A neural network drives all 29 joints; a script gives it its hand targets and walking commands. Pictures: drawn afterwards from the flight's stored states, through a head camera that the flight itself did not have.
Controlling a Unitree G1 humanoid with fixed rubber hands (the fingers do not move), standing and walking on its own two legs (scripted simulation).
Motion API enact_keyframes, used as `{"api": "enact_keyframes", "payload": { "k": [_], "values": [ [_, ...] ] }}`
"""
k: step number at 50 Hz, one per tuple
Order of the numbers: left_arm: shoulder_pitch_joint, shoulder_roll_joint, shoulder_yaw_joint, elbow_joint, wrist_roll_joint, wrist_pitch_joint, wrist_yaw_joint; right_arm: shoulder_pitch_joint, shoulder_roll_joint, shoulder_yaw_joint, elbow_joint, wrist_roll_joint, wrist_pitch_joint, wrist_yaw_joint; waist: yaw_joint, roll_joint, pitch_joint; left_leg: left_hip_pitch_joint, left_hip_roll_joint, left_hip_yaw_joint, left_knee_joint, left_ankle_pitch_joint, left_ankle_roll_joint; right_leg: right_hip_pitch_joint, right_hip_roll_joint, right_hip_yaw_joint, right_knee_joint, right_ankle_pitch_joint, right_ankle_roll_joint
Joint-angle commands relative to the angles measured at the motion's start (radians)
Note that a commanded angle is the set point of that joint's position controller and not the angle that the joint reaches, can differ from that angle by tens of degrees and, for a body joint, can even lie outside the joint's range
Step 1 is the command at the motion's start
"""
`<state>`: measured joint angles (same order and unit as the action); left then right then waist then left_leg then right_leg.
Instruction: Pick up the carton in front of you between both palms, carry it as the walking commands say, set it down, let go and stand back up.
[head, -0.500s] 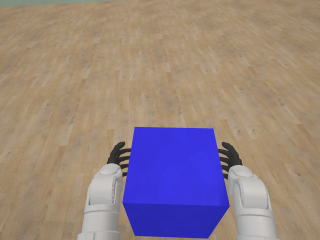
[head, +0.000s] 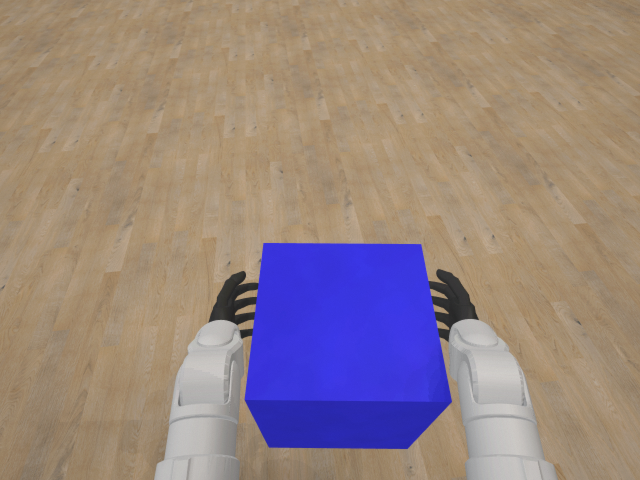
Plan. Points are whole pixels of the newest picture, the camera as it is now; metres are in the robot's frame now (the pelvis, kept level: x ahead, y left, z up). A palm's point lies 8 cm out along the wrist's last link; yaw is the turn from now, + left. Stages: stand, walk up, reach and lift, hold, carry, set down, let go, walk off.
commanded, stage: hold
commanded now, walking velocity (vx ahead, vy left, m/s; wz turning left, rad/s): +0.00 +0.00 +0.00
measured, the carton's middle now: (340, 352) +0.29 +0.01 -0.05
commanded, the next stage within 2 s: set down in 0.12 s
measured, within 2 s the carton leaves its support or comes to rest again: neither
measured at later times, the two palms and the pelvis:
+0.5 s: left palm (252, 318) +0.32 +0.14 -0.02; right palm (464, 344) +0.29 -0.16 -0.02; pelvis -0.04 +0.04 -0.02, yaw -8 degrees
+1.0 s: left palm (273, 356) +0.36 +0.13 -0.22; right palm (434, 367) +0.34 -0.16 -0.21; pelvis -0.07 +0.03 -0.15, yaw -9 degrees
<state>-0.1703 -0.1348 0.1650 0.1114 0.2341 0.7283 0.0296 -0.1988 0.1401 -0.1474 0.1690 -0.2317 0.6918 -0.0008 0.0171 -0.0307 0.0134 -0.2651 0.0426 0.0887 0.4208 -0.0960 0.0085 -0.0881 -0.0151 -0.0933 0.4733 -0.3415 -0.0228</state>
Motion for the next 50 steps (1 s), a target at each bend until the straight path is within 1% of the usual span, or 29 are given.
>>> {"api": "enact_keyframes", "payload": {
  "k": [1,2,3,4,7,8,9,11,12,13,14,15,16,17,18,19,21,22,25,27,29,33,36,38,39,41,45,47,50],
  "values": [
    [-0.441,-0.823,-0.591,-0.124,-0.255,-0.059,-0.22,-0.329,0.84,0.453,-0.049,0.169,-0.057,0.158,-0.043,-0.016,-0.251,0.424,-0.137,-0.152,0.011,0.346,-0.001,-0.074,0.055,0.217,-0.153,0.538,-0.003],
    [-0.438,-0.828,-0.594,-0.132,-0.251,-0.064,-0.218,-0.334,0.835,0.451,-0.059,0.172,-0.062,0.158,-0.047,-0.002,-0.263,0.415,-0.147,-0.146,0.002,0.334,-0.01,-0.043,0.061,0.215,-0.152,0.555,-0.002],
    [-0.445,-0.816,-0.591,-0.13,-0.249,-0.067,-0.217,-0.34,0.84,0.454,-0.047,0.172,-0.065,0.157,-0.044,-0.019,-0.253,0.413,-0.152,-0.145,-0.007,0.27,-0.011,-0.044,0.06,0.218,-0.171,0.484,0.002],
    [-0.437,-0.822,-0.586,-0.12,-0.238,-0.07,-0.215,-0.359,0.84,0.468,-0.055,0.179,-0.065,0.162,-0.029,0.003,-0.234,0.394,-0.156,-0.139,-0.012,0.244,-0.013,-0.042,0.06,0.216,-0.167,0.478,0.006],
    [-0.411,-0.82,-0.543,-0.076,-0.2,-0.073,-0.197,-0.427,0.851,0.508,-0.061,0.209,-0.066,0.181,0.011,-0.001,-0.213,0.436,-0.159,-0.137,-0.019,0.182,0.004,-0.115,0.059,0.218,-0.178,0.392,0.016],
    [-0.421,-0.82,-0.513,-0.052,-0.182,-0.075,-0.191,-0.47,0.837,0.505,-0.049,0.209,-0.068,0.191,0.03,0.002,-0.188,0.441,-0.156,-0.136,-0.02,0.157,0.009,-0.149,0.06,0.217,-0.18,0.338,0.014],
    [-0.438,-0.824,-0.484,-0.023,-0.165,-0.077,-0.185,-0.505,0.823,0.488,-0.023,0.202,-0.072,0.202,0.041,0.006,-0.163,0.448,-0.15,-0.136,-0.019,0.126,0.012,-0.185,0.061,0.215,-0.183,0.267,0.009],
    [-0.497,-0.843,-0.427,0.049,-0.138,-0.086,-0.181,-0.578,0.806,0.439,0.057,0.179,-0.09,0.223,0.048,0.01,-0.11,0.463,-0.139,-0.132,-0.013,0.041,0.012,-0.274,0.06,0.211,-0.192,0.105,-0.005],
    [-0.538,-0.856,-0.4,0.092,-0.127,-0.093,-0.184,-0.616,0.804,0.408,0.107,0.161,-0.104,0.233,0.045,0.008,-0.09,0.467,-0.135,-0.132,-0.006,-0.003,0.01,-0.317,0.058,0.207,-0.192,0.038,-0.014],
    [-0.585,-0.867,-0.375,0.139,-0.12,-0.103,-0.191,-0.648,0.807,0.373,0.163,0.14,-0.122,0.241,0.038,-0.009,-0.087,0.463,-0.134,-0.134,0.004,-0.055,0.007,-0.337,0.057,0.202,-0.186,-0.023,-0.021],
    [-0.628,-0.882,-0.348,0.184,-0.109,-0.114,-0.198,-0.68,0.803,0.333,0.218,0.114,-0.141,0.249,0.035,0.011,-0.078,0.425,-0.13,-0.138,0.01,-0.076,0.0,-0.342,0.064,0.192,-0.157,-0.026,-0.024],
    [-0.678,-0.899,-0.326,0.236,-0.101,-0.127,-0.204,-0.726,0.813,0.291,0.267,0.088,-0.163,0.255,0.017,0.006,-0.098,0.441,-0.126,-0.144,0.018,-0.124,-0.005,-0.376,0.069,0.187,-0.148,-0.071,-0.03],
    [-0.72,-0.905,-0.291,0.281,-0.085,-0.144,-0.211,-0.762,0.807,0.238,0.321,0.056,-0.189,0.261,0.003,0.016,-0.09,0.434,-0.123,-0.149,0.033,-0.158,-0.009,-0.419,0.071,0.185,-0.129,-0.095,-0.04],
    [-0.76,-0.905,-0.261,0.324,-0.07,-0.161,-0.214,-0.779,0.8,0.176,0.381,0.022,-0.214,0.263,-0.013,0.011,-0.098,0.423,-0.119,-0.159,0.046,-0.191,-0.015,-0.441,0.073,0.181,-0.108,-0.114,-0.048],
    [-0.789,-0.9,-0.221,0.362,-0.047,-0.179,-0.212,-0.803,0.782,0.117,0.418,-0.014,-0.239,0.263,-0.024,0.028,-0.092,0.4,-0.116,-0.166,0.057,-0.207,-0.019,-0.467,0.081,0.176,-0.081,-0.114,-0.053],
    [-0.812,-0.883,-0.182,0.396,-0.023,-0.197,-0.207,-0.813,0.758,0.056,0.455,-0.051,-0.26,0.259,-0.037,0.03,-0.096,0.37,-0.113,-0.175,0.068,-0.224,-0.021,-0.481,0.089,0.173,-0.055,-0.113,-0.057],
    [-0.82,-0.832,-0.102,0.448,0.024,-0.238,-0.19,-0.815,0.694,-0.039,0.504,-0.11,-0.295,0.251,-0.05,0.046,-0.098,0.296,-0.111,-0.183,0.095,-0.227,-0.021,-0.514,0.1,0.169,-0.004,-0.093,-0.056],
    [-0.812,-0.799,-0.066,0.465,0.045,-0.261,-0.179,-0.809,0.66,-0.072,0.521,-0.13,-0.312,0.247,-0.05,0.047,-0.105,0.256,-0.111,-0.184,0.113,-0.213,-0.021,-0.537,0.103,0.167,0.021,-0.079,-0.052],
    [-0.784,-0.732,-0.002,0.486,0.086,-0.339,-0.15,-0.797,0.591,-0.116,0.539,-0.152,-0.371,0.241,-0.042,0.045,-0.167,0.147,-0.118,-0.185,0.183,-0.126,-0.02,-0.636,0.112,0.159,0.109,-0.03,-0.036],
    [-0.776,-0.728,-0.005,0.486,0.094,-0.399,-0.134,-0.801,0.581,-0.099,0.543,-0.136,-0.421,0.245,-0.031,0.049,-0.242,0.09,-0.121,-0.186,0.239,-0.043,-0.015,-0.713,0.123,0.154,0.175,0.003,-0.026],
    [-0.788,-0.746,-0.044,0.486,0.082,-0.465,-0.119,-0.814,0.597,-0.053,0.547,-0.1,-0.48,0.252,-0.026,0.05,-0.344,0.055,-0.124,-0.191,0.302,0.044,-0.011,-0.798,0.136,0.147,0.242,0.034,-0.015],
    [-0.86,-0.82,-0.193,0.468,0.019,-0.578,-0.089,-0.861,0.666,0.098,0.542,-0.014,-0.581,0.262,-0.032,0.029,-0.635,0.062,-0.129,-0.208,0.458,0.229,-0.01,-1.001,0.159,0.13,0.373,0.092,0.0],
    [-0.933,-0.861,-0.317,0.396,-0.039,-0.613,-0.077,-0.911,0.708,0.211,0.487,0.057,-0.615,0.251,-0.031,0.03,-0.889,0.085,-0.133,-0.213,0.581,0.326,-0.018,-1.137,0.168,0.123,0.468,0.107,0.012],
    [-0.959,-0.864,-0.38,0.342,-0.07,-0.61,-0.075,-0.939,0.729,0.275,0.433,0.102,-0.614,0.237,-0.015,0.042,-1.036,0.077,-0.138,-0.198,0.648,0.354,-0.023,-1.184,0.174,0.122,0.518,0.111,0.018],
    [-0.963,-0.861,-0.396,0.326,-0.077,-0.604,-0.076,-0.95,0.736,0.297,0.414,0.118,-0.608,0.231,-0.007,0.045,-1.076,0.045,-0.143,-0.187,0.673,0.339,-0.025,-1.204,0.178,0.12,0.538,0.107,0.021],
    [-0.968,-0.858,-0.41,0.323,-0.079,-0.584,-0.087,-0.969,0.751,0.317,0.403,0.131,-0.586,0.226,0.005,0.043,-1.094,-0.068,-0.154,-0.157,0.707,0.256,-0.029,-1.23,0.185,0.115,0.569,0.08,0.026],
    [-1.006,-0.86,-0.388,0.378,-0.079,-0.531,-0.128,-1.001,0.822,0.308,0.456,0.124,-0.528,0.223,0.015,0.02,-1.02,-0.353,-0.174,-0.101,0.753,0.039,-0.028,-1.265,0.191,0.109,0.62,-0.011,0.034],
    [-1.03,-0.858,-0.358,0.412,-0.077,-0.509,-0.149,-1.016,0.843,0.286,0.493,0.117,-0.502,0.221,0.017,0.016,-0.986,-0.463,-0.178,-0.085,0.78,-0.014,-0.025,-1.292,0.192,0.109,0.646,-0.039,0.036],
    [-1.065,-0.85,-0.309,0.46,-0.072,-0.487,-0.173,-1.045,0.858,0.249,0.537,0.107,-0.478,0.214,0.022,0.014,-0.963,-0.596,-0.18,-0.072,0.826,-0.046,-0.023,-1.337,0.194,0.112,0.687,-0.056,0.036]
  ]
}}
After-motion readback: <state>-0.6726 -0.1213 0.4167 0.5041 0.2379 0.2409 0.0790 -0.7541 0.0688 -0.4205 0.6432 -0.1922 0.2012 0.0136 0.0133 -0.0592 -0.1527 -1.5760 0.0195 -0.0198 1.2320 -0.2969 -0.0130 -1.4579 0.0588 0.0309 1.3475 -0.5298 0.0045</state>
